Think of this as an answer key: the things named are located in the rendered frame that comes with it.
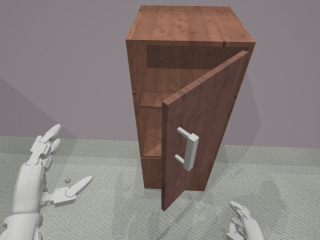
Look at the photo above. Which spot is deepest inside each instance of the handle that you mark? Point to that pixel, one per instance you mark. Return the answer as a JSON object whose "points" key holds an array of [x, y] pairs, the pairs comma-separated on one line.
{"points": [[191, 148]]}

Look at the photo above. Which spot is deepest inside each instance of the robot right hand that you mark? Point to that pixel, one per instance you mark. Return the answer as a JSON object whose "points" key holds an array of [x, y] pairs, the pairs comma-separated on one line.
{"points": [[248, 228]]}

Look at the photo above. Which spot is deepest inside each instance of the cupboard door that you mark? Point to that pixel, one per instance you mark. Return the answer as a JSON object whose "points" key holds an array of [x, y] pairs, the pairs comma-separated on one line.
{"points": [[200, 108]]}

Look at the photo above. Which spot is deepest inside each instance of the robot left forearm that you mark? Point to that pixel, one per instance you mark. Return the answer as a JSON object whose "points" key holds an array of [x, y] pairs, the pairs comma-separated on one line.
{"points": [[22, 226]]}

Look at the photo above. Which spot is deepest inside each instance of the robot left hand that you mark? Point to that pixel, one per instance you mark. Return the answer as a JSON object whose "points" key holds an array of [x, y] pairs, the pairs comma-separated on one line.
{"points": [[28, 195]]}

